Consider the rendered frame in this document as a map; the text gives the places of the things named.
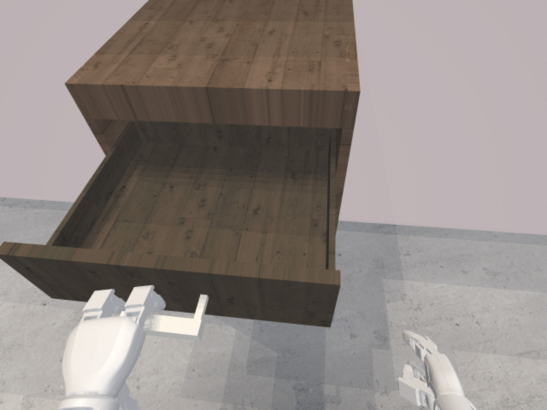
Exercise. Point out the robot right hand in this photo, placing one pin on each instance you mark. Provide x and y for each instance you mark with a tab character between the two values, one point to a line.
420	384

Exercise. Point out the drawer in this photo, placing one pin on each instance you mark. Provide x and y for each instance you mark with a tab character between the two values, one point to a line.
242	213

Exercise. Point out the robot left hand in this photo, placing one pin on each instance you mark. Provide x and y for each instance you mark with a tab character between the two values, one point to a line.
101	350

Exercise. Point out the cabinet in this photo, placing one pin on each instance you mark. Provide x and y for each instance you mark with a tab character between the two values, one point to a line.
242	62

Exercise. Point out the handle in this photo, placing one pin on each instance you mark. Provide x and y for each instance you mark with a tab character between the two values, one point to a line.
177	327

